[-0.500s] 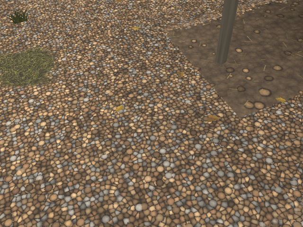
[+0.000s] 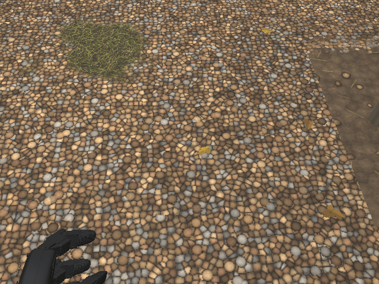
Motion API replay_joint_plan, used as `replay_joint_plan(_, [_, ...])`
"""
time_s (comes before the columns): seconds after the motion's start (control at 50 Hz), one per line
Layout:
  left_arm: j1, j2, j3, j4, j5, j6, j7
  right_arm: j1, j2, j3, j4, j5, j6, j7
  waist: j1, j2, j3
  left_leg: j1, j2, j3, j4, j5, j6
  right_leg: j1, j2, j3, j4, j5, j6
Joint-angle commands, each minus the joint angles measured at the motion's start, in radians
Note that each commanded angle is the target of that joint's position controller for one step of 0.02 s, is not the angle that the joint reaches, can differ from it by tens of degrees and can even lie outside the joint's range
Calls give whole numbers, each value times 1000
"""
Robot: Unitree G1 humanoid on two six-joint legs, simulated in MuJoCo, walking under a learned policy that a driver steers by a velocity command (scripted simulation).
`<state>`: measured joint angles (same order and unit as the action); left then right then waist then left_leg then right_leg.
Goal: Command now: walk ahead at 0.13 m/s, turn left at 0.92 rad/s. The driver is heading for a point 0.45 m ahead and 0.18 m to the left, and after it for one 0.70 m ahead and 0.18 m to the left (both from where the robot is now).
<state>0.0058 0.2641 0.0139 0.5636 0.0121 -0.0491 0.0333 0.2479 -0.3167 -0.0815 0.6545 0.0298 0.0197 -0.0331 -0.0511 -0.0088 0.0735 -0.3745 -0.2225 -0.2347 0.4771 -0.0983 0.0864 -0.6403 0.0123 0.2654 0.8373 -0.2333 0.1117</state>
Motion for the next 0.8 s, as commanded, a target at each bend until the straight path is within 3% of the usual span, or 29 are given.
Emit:
replay_joint_plan(0.02, [41,89,36,-29,-12,3,1,-29,-138,-45,-93,8,19,-22,31,134,-230,75,186,-233,-73,82,78,205,86,-103,-147,88,3])
replay_joint_plan(0.08, [69,123,62,-1,-16,-18,-12,-62,-108,-42,-120,-2,25,-16,52,200,-198,97,179,-312,2,-1,36,311,72,-81,-376,129,-28])
replay_joint_plan(0.1, [114,132,71,22,-15,-25,-15,-69,-83,-35,-127,2,25,-11,69,168,-200,60,141,-286,89,-136,4,414,17,-80,-498,241,-61])
replay_joint_plan(0.12, [120,171,79,16,1,-19,-10,16,-10,-14,-119,-8,27,-6,25,8,-262,-59,64,-168,312,-475,-37,590,-202,96,-500,280,-161])
replay_joint_plan(0.14, [95,208,82,-16,34,0,-6,70,-28,-15,-135,-15,22,-1,-24,-156,-244,-219,-9,-30,494,-628,-85,630,-369,303,-485,464,-291])
replay_joint_plan(0.16, [110,206,94,0,39,6,-4,77,-129,-36,-153,-18,10,14,-33,-267,-260,-302,101,28,671,-547,-128,596,-464,444,-530,338,-384])
replay_joint_plan(0.18, [67,142,81,-20,26,10,2,47,-195,-52,-120,-5,15,15,-2,-168,-204,-311,162,49,733,-444,-151,547,-377,303,-526,193,-359])
replay_joint_plan(0.2, [44,111,72,-23,16,22,9,28,-199,-58,-102,-1,28,10,9,-99,-162,-308,179,64,772,-359,-163,494,-287,159,-516,97,-304])
replay_joint_plan(0.24, [25,123,68,-22,4,36,21,31,-147,-42,-106,-8,45,8,12,-81,-111,-301,201,132,829,-277,-179,415,-225,15,-536,139,-284])
replay_joint_plan(0.26, [46,128,69,-12,10,38,26,8,-125,-34,-119,-8,44,9,25,-87,-103,-296,218,168,805,-254,-183,408,-210,-40,-549,174,-288])
replay_joint_plan(0.32, [116,135,73,20,22,49,26,-51,-101,-24,-146,2,43,7,73,-130,-140,-321,269,197,714,-234,-203,516,-242,-105,-561,234,-332])
replay_joint_plan(0.42, [109,191,102,45,9,50,13,-89,-81,-17,-164,-8,39,24,86,-145,-168,-229,321,226,524,-235,-185,553,-311,-192,-568,221,-340])
replay_joint_plan(0.52, [94,214,121,69,-15,43,-16,-83,-85,-28,-157,-5,62,44,71,-163,-168,-49,298,298,279,-250,-124,530,-343,-304,-523,232,-297])
replay_joint_plan(0.56, [88,207,124,82,-33,42,-21,-33,-87,-41,-138,-3,71,50,30,-143,-183,78,266,326,93,-166,-75,509,-339,-360,-431,215,-236])
replay_joint_plan(0.58, [126,179,122,103,-39,45,-23,48,-111,-58,-95,5,72,42,12,-91,-202,222,228,322,34,-162,-32,404,-302,-399,-362,3,-186])
replay_joint_plan(0.6, [107,120,106,99,-32,48,-29,205,-182,-87,-44,19,65,31,-43,84,-176,415,329,114,-74,-274,60,148,-210,-479,-107,-276,-115])
replay_joint_plan(0.62, [17,67,85,0,-6,37,-28,263,-328,-109,-51,12,34,30,-47,341,-141,489,567,-470,-204,-662,271,-265,-31,-404,191,-459,-55])
replay_joint_plan(0.64, [-93,134,102,-24,-23,6,-31,222,-261,-87,-70,-16,-15,45,-99,206,-95,436,594,-558,-334,-884,295,-361,-36,-185,285,-359,-97])
replay_joint_plan(0.66, [-89,177,116,-25,-49,-19,-40,137,-219,-64,-72,-24,-45,41,-38,217,-42,392,581,-483,-356,-821,241,-361,-57,-166,266,-243,-133])
replay_joint_plan(0.68, [-22,190,124,14,-39,-34,-43,74,-179,-47,-81,-13,-57,34,11,195,-55,377,541,-378,-325,-695,194,-312,-79,-173,234,-148,-135])
replay_joint_plan(0.7, [17,192,126,42,-17,-43,-44,42,-142,-32,-79,-5,-57,25,28,190,-73,366,506,-281,-308,-586,157,-260,-93,-183,178,-54,-120])
replay_joint_plan(0.72, [34,175,123,61,-6,-49,-50,42,-118,-17,-78,-16,-60,19,36,190,-86,329,463,-208,-308,-516,135,-185,-86,-204,152,36,-105])
replay_joint_plan(0.76, [37,141,112,79,-11,-53,-61,81,-107,-9,-60,-27,-71,12,29,176,-89,307,424,-129,-317,-400,118,-118,-62,-235,86,161,-75])
replay_joint_plan(0.8, [14,119,99,79,-18,-50,-63,114,-122,-10,-45,-24,-81,8,17,170,-62,279,408,-75,-326,-335,108,-78,-49,-244,-6,238,-56])
